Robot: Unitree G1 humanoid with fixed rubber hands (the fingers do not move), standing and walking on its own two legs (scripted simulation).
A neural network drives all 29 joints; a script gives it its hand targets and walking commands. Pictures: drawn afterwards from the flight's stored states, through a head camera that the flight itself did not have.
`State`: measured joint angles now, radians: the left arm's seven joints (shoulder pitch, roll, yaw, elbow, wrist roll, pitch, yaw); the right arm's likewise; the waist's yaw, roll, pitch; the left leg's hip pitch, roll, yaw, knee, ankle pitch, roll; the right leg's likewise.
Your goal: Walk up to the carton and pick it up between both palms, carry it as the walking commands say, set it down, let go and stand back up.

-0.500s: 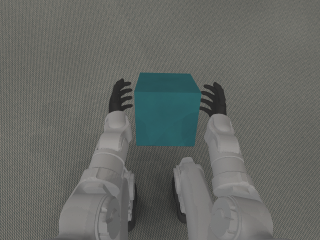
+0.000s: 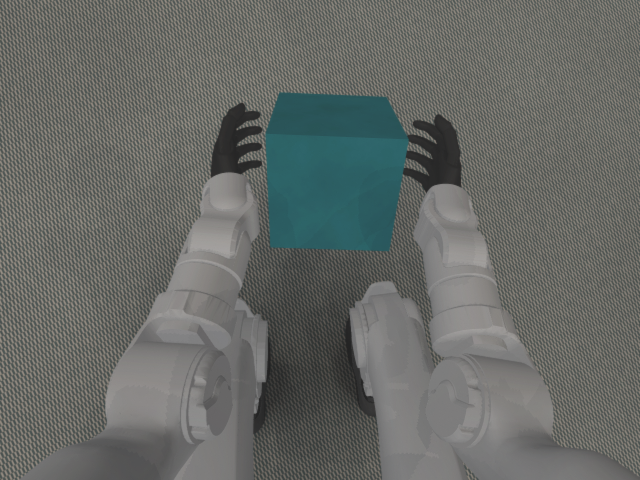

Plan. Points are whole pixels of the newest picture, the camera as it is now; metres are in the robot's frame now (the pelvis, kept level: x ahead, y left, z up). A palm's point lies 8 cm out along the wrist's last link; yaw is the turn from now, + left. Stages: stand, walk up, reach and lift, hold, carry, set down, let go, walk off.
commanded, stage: set down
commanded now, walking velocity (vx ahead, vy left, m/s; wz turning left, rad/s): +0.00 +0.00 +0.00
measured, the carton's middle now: (331, 167) +0.50 -0.07 -0.24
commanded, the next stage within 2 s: none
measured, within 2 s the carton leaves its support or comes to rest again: neither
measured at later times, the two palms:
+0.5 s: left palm (242, 171) +0.49 +0.07 -0.21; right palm (421, 186) +0.45 -0.19 -0.21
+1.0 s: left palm (246, 147) +0.53 +0.06 -0.23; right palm (425, 165) +0.49 -0.20 -0.23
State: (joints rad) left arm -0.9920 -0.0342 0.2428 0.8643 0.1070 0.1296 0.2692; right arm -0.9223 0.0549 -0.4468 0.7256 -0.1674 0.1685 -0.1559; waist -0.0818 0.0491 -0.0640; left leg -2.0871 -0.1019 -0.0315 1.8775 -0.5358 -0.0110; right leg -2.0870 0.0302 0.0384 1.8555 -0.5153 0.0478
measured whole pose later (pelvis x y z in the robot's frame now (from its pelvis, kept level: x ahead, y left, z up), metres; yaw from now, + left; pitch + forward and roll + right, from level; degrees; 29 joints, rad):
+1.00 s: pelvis -0.01 +0.00 -0.09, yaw -1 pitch +43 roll -2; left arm -1.36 0.09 0.36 1.07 0.19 0.11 0.13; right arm -1.24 -0.09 -0.50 0.91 -0.17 0.14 -0.05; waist -0.08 0.06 0.11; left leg -2.34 -0.12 -0.04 2.15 -0.55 -0.03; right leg -2.34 0.05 0.02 2.12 -0.53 0.06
